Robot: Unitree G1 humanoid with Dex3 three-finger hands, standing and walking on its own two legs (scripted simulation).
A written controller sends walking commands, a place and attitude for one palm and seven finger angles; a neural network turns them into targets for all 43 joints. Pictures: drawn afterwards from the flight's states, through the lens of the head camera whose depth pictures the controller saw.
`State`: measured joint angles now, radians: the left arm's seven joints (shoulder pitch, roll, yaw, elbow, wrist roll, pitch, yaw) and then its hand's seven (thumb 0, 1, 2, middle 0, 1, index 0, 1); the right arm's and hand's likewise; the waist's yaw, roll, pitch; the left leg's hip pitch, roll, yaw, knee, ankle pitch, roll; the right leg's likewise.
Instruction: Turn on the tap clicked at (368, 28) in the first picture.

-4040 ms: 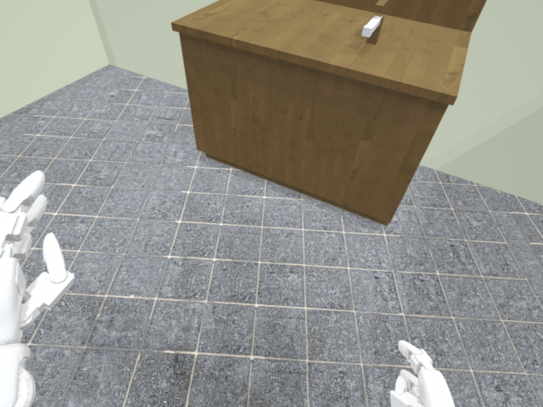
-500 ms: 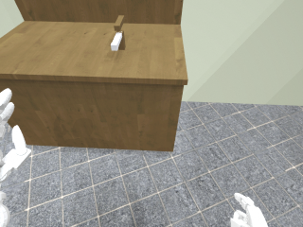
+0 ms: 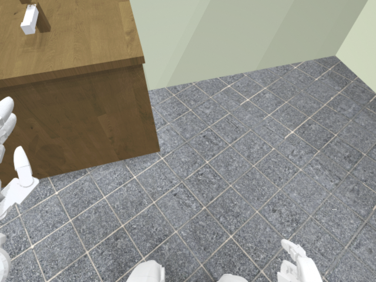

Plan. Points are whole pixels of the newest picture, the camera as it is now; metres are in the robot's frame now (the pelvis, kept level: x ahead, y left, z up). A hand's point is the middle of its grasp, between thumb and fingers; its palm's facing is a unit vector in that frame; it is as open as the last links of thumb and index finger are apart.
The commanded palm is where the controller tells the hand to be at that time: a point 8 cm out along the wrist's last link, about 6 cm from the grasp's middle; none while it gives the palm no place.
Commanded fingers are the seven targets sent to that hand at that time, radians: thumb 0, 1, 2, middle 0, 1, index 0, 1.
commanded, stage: take the last steps up to it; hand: left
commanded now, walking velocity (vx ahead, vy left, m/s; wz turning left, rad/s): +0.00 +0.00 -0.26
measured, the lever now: (28, 28) +0.82 +0.54 +0.08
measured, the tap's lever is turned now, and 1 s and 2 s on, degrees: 0 0 0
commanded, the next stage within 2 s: come to a stop and stand still in 1.98 s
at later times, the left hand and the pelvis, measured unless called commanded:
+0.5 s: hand (52, 190) +0.22 +0.19 +0.18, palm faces +0.39 -0.82 -0.41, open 7.4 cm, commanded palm +0.16 +0.25 +0.19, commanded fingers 0.00 0.90 0.90 -0.20 -0.30 -0.20 -0.30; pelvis +0.01 -0.03 +0.00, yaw +1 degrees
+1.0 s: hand (31, 123) +0.33 +0.26 +0.19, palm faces +0.39 -0.81 -0.44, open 7.4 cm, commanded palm +0.26 +0.31 +0.19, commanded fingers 0.00 0.90 0.90 -0.20 -0.30 -0.20 -0.30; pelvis +0.11 +0.03 +0.00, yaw +1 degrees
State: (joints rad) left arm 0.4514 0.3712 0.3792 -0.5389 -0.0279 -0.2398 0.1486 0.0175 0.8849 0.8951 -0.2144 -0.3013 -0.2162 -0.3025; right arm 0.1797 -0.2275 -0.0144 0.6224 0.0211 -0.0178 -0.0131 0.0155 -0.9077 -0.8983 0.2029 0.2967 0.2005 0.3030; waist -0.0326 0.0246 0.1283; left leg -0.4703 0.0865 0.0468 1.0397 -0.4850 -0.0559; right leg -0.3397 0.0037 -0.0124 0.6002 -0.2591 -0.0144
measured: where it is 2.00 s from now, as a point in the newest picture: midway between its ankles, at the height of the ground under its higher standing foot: (167, 246)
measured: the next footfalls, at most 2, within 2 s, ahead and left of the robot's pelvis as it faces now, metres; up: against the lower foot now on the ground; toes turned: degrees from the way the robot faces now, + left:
left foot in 0.12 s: +0.06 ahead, +0.10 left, +0.00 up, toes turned +3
left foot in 0.82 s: +0.15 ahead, +0.14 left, +0.00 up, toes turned +10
